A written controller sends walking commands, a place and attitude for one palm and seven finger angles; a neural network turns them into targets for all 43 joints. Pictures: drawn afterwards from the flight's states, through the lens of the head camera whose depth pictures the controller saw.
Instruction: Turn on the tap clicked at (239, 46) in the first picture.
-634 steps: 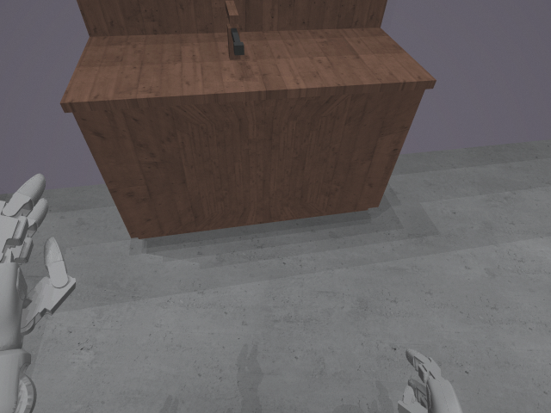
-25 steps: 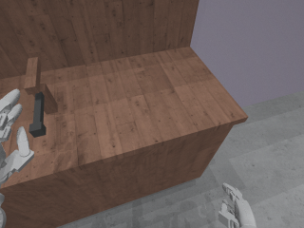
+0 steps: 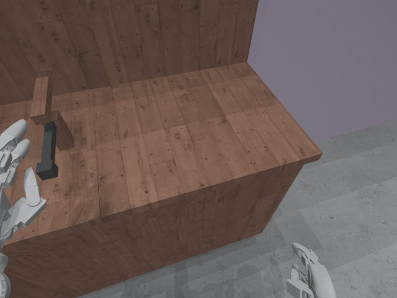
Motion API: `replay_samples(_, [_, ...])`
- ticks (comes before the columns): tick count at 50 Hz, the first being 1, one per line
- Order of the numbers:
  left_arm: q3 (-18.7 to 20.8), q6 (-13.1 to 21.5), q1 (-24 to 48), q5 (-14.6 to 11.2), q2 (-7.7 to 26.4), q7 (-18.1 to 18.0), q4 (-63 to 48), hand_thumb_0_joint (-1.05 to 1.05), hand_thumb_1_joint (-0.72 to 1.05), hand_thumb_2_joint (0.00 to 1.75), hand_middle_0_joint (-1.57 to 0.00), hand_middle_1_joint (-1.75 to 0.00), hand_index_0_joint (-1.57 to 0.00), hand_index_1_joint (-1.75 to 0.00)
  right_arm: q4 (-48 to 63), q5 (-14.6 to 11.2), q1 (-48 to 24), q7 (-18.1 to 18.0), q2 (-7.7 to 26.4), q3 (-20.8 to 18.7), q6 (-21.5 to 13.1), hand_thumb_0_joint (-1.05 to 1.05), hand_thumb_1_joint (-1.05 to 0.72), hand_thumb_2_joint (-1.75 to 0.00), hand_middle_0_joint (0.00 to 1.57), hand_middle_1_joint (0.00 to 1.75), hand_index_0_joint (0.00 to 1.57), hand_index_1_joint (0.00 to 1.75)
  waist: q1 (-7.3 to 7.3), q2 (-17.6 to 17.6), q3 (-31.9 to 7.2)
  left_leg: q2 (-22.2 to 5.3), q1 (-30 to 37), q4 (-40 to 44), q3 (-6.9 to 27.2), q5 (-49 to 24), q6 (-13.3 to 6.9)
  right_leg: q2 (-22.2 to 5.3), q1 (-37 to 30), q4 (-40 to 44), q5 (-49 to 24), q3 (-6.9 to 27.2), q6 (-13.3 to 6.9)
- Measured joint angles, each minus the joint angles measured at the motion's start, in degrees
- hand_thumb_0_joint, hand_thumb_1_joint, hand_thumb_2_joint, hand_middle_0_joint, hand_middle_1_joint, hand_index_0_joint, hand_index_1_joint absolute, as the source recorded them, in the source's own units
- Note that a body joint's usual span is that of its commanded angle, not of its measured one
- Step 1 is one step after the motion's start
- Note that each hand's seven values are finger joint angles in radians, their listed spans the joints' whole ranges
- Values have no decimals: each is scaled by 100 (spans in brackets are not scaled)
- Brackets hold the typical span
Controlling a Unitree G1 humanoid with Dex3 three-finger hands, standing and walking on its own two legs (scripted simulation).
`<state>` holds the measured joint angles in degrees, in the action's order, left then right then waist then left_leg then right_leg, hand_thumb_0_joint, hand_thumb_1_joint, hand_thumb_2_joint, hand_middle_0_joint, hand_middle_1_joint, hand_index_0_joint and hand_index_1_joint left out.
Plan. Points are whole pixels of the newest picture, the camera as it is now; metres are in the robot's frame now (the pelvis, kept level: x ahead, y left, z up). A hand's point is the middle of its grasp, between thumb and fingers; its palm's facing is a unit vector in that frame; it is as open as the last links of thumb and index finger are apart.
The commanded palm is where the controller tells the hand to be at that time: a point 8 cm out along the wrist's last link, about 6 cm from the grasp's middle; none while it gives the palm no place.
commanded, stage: shuffle to correct the standing spot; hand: left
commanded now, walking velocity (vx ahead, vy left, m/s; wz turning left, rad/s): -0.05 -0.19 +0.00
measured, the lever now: (47, 170) +0.33 +0.32 +0.07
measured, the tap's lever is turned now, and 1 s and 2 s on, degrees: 0 0 0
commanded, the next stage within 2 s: come to a stop and stand still in 0.12 s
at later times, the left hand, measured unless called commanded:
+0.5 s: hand (38, 206) +0.21 +0.24 +0.16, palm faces +0.25 -0.86 -0.45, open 7.4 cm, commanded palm +0.15 +0.30 +0.18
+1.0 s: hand out of the picture +0.18 +0.32 +0.17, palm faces +0.36 -0.87 -0.34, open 7.4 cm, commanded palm +0.12 +0.36 +0.18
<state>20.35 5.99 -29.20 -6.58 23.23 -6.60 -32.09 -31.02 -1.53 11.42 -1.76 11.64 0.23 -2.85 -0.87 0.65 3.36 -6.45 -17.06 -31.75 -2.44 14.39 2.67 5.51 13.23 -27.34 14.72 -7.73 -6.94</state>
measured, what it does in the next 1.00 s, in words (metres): shifts its weight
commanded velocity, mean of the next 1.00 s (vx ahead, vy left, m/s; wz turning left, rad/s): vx -0.01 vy -0.04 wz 0.00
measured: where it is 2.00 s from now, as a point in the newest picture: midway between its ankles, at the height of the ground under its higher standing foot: outside the picture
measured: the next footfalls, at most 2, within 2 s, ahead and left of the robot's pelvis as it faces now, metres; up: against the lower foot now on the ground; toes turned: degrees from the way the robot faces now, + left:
none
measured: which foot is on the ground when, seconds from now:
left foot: down 0.00-1.00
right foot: down 0.00-1.00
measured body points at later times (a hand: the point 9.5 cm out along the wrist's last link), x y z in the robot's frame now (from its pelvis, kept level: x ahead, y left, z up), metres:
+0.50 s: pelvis -0.03 +0.02 -0.01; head +0.01 +0.01 +0.44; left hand +0.20 +0.29 +0.18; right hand +0.14 -0.23 -0.08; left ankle +0.02 +0.16 -0.73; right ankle +0.01 -0.04 -0.73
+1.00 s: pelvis -0.06 +0.09 +0.00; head -0.06 +0.11 +0.45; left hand +0.15 +0.37 +0.19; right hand +0.10 -0.13 -0.06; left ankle -0.01 +0.15 -0.73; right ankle +0.00 -0.03 -0.73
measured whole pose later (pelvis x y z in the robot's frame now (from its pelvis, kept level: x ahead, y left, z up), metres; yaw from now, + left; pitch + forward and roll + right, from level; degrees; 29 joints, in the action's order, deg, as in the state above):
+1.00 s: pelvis -0.06 +0.09 +0.00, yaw -3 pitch -4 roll -2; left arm 19.8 12.0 -20.3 0.3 19.8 -5.7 -23.8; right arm -32.2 -0.2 14.6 -0.3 9.6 2.5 -8.5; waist 1.2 -1.2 3.0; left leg 2.6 -12.9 -28.7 -2.3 12.1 -4.7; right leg 1.6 13.8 -27.1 13.6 -1.2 -0.3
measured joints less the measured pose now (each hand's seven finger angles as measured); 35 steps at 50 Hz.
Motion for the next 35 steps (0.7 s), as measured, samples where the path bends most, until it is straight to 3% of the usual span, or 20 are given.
replay_samples(13, [32,10,66,18,-8,-23,12,1,89,90,-21,-31,-21,-30,-2,2,-20,-3,7,-10,20,2,-90,-90,20,30,20,30,5,-48,31,-4,50,37,-13,-8,47,3,-54,57,-23,18,41])
replay_samples(14, [103,21,368,224,184,154,131,1,89,90,-21,-31,-21,-30,-53,63,44,-28,-26,-87,-157,2,-90,-90,20,30,20,30,152,-69,91,-23,61,37,-41,-24,17,15,-77,91,-49,32,95])
replay_samples(16, [386,362,1245,359,641,442,799,1,88,90,-22,-31,-21,-30,-196,124,136,-45,-87,-159,-402,2,-90,-90,20,30,20,30,415,-214,138,5,61,178,-123,-187,-112,-11,2,116,-133,83,129])
replay_samples(18, [663,500,1621,272,629,435,1277,1,88,90,-21,-31,-21,-30,-141,78,95,65,2,-139,-516,2,-90,-90,20,30,20,30,454,-218,218,-8,111,315,-272,-237,-82,-46,222,-158,-213,196,430])
replay_samples(20, [724,429,1544,224,388,354,1268,1,89,90,-21,-31,-21,-30,66,54,61,179,130,-179,-602,2,-90,-90,20,30,20,30,321,-134,332,22,92,224,-364,-230,-61,-128,460,-641,-227,260,772])
replay_samples(21, [646,405,1390,238,256,336,1140,1,89,90,-21,-31,-20,-30,165,41,76,216,182,-209,-641,2,-90,-90,20,30,20,30,236,-96,356,59,51,100,-375,-183,-63,-174,454,-706,-120,268,817])
replay_samples(22, [529,404,1162,257,136,319,965,1,89,90,-20,-30,-20,-30,226,13,86,242,218,-223,-673,2,-90,-90,20,30,20,30,164,-81,351,99,1,-43,-396,-114,-72,-212,393,-658,61,280,720])
replay_samples(24, [225,455,675,299,-108,315,620,1,90,90,-20,-30,-20,-30,237,-2,57,230,271,-241,-688,2,-90,-90,20,30,20,30,31,28,348,117,-127,-362,-334,63,-149,-192,363,-639,146,251,244])
replay_samples(25, [79,503,471,299,-190,327,490,1,90,90,-20,-30,-20,-30,191,0,42,197,272,-244,-680,2,-90,-90,20,30,20,30,-4,60,342,187,-212,-615,-202,272,-204,-184,371,-644,74,240,127])
replay_samples(29, [-94,637,107,309,-206,229,313,1,89,90,-21,-31,-21,-30,-136,35,86,27,123,-153,-640,2,-90,-90,20,30,20,30,84,-105,219,564,-357,-1313,135,728,-289,-205,345,-432,-150,364,199])
replay_samples(33, [81,670,483,333,-182,-2,514,1,88,90,-22,-31,-21,-30,-332,114,269,-70,29,4,-698,2,-90,-90,20,30,20,30,173,-181,66,651,172,-77,169,91,-411,-221,301,-244,-324,357,314])
replay_samples(35, [119,662,791,373,-248,-55,711,1,88,90,-22,-31,-21,-30,-425,119,294,-66,-40,72,-681,2,-90,-90,20,30,20,30,277,-295,89,730,294,77,90,-117,-483,-298,224,-207,-267,438,428])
